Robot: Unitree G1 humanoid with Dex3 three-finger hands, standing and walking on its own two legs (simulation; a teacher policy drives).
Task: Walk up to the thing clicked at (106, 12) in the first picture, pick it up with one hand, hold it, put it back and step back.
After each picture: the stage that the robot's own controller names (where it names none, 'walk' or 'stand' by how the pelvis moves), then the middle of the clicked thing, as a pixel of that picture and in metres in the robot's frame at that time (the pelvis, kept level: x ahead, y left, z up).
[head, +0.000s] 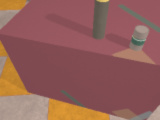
stand; (100, 16) +0.74 -0.07 +0.04
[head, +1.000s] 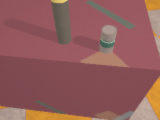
walk; (62, 19) +0.64 +0.13 +0.07
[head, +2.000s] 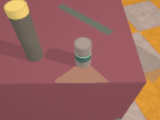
stand; (27, 35) +0.51 +0.24 +0.08
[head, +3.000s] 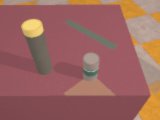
stand; (39, 50) +0.50 +0.20 +0.04
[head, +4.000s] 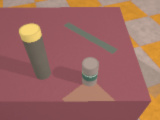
stand; (37, 54) +0.48 +0.20 +0.04
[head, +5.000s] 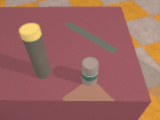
stand; (37, 54) +0.48 +0.20 +0.04
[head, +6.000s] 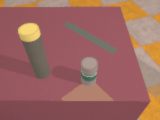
stand; (36, 54) +0.48 +0.21 +0.04
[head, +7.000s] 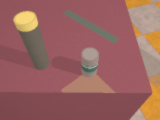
rise first; (34, 44) +0.49 +0.21 +0.04
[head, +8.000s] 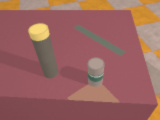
go down; (45, 53) +0.49 +0.21 +0.04
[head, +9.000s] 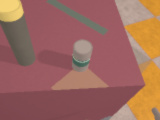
go down; (18, 37) +0.49 +0.19 +0.07
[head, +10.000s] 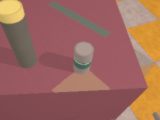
approach; (20, 39) +0.48 +0.19 +0.08
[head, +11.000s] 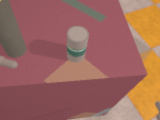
close in; (4, 24) +0.49 +0.21 +0.12
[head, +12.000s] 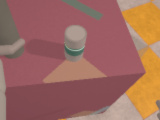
lift; (1, 24) +0.49 +0.20 +0.12
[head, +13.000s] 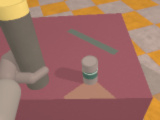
lift; (26, 49) +0.33 +0.16 +0.24
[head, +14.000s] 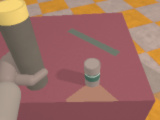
hold; (25, 51) +0.33 +0.17 +0.23
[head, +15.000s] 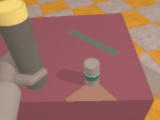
hold; (25, 51) +0.33 +0.17 +0.23
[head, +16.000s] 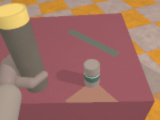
hold; (26, 54) +0.33 +0.17 +0.22
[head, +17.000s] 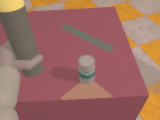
crouch; (22, 39) +0.40 +0.18 +0.20
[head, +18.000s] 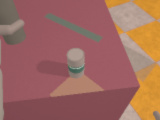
lower; (0, 3) +0.51 +0.20 +0.24
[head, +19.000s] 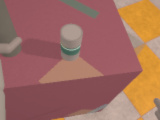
lower; out of the picture +0.50 +0.20 +0.12
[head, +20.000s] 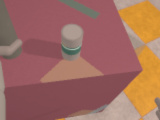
lower; out of the picture +0.50 +0.20 +0.12
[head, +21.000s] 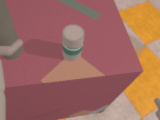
lower; out of the picture +0.50 +0.20 +0.12
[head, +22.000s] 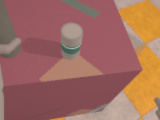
lower; out of the picture +0.50 +0.20 +0.12
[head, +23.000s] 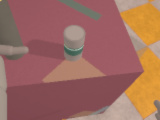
open; (3, 26) +0.49 +0.20 +0.11
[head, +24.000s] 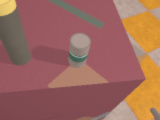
sink last; (11, 34) +0.47 +0.19 +0.10
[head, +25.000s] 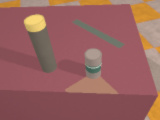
sink last; (42, 46) +0.50 +0.21 +0.08
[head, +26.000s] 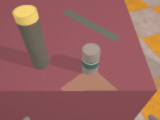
stand; (34, 41) +0.48 +0.20 +0.10
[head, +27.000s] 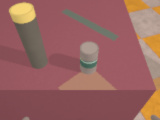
stand; (32, 40) +0.48 +0.20 +0.11
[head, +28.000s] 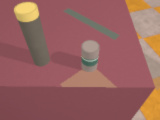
stand; (35, 38) +0.50 +0.20 +0.10
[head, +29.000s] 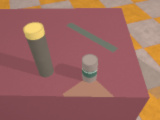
stand; (40, 52) +0.50 +0.20 +0.04
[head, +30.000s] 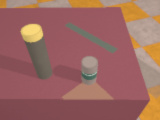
stand; (39, 54) +0.48 +0.20 +0.04
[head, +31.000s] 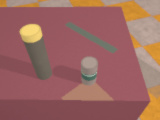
stand; (38, 55) +0.47 +0.20 +0.04
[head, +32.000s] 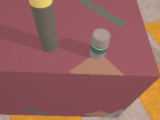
walk; (45, 24) +0.53 +0.15 +0.07
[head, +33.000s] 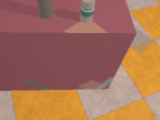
walk; out of the picture +0.75 +0.21 +0.06
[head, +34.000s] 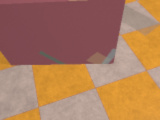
stand; out of the picture +1.09 +0.24 +0.06
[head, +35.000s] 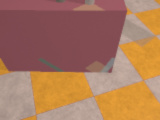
stand; out of the picture +1.08 +0.17 +0.05
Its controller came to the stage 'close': yes
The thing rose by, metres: 0.20
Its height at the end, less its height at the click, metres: +0.00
